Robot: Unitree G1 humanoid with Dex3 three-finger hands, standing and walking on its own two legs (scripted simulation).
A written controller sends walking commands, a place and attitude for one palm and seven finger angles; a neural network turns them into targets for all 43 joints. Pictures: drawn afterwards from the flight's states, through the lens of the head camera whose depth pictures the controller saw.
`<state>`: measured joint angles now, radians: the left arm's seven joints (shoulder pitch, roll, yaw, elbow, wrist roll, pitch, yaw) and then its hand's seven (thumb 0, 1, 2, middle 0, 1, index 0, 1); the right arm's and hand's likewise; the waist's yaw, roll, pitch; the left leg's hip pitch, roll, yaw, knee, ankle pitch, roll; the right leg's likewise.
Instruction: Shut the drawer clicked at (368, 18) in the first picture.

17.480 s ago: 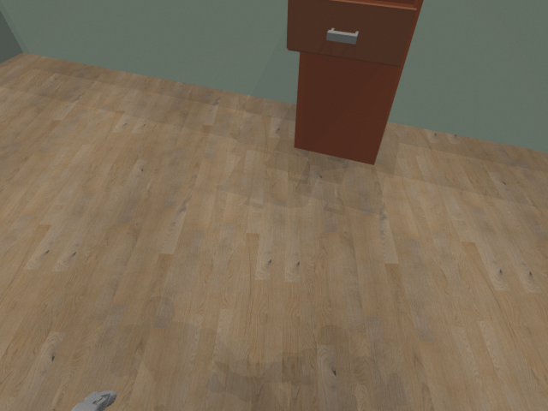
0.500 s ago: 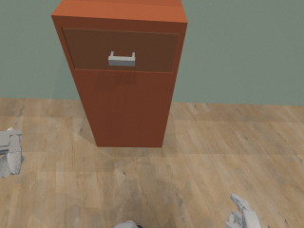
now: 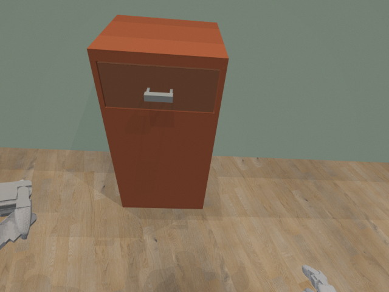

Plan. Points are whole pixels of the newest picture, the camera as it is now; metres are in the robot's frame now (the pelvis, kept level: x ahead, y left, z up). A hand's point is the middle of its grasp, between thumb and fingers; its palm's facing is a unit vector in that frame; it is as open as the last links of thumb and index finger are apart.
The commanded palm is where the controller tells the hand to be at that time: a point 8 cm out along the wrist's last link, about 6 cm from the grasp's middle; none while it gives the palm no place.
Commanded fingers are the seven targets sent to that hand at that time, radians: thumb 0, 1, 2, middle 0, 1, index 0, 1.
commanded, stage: step back with the hand held close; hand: left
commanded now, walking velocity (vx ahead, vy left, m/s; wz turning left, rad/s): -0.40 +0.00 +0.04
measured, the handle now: (159, 93) +0.77 +0.19 +0.04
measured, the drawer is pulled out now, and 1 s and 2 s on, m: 0.00 0.00 0.00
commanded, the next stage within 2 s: stop stepping back and stand still in 0.06 s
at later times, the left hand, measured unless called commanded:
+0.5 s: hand out of the picture +0.06 +0.27 +0.17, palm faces +0.44 -0.82 -0.37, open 3.2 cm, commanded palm +0.03 +0.29 +0.19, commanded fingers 0.00 0.90 0.90 -1.40 -1.60 -1.40 -1.60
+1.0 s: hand out of the picture +0.04 +0.27 +0.15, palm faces +0.39 -0.82 -0.42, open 3.2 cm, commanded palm none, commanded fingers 0.00 0.90 0.90 -1.40 -1.60 -1.40 -1.60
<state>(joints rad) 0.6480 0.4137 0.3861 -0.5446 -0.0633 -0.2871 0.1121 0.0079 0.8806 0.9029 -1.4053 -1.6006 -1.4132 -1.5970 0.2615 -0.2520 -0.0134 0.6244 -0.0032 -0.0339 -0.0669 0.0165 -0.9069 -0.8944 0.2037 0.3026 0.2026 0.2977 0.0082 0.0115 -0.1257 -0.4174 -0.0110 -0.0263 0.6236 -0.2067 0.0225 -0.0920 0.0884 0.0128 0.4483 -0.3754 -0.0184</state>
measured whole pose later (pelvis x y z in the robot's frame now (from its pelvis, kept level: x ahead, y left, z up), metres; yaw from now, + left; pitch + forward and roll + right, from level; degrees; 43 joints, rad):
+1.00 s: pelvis -0.14 +0.02 +0.01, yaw -1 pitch -1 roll -1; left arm 0.62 0.32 0.34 -0.49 -0.03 -0.21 0.16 0.01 0.88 0.90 -1.40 -1.60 -1.41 -1.60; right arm 0.26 -0.24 -0.01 0.67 0.00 -0.11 -0.08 0.02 -0.91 -0.89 0.20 0.30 0.20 0.30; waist 0.01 0.02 0.03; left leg -0.26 0.02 0.00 0.54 -0.26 0.02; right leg -0.22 0.02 -0.08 0.52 -0.27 -0.03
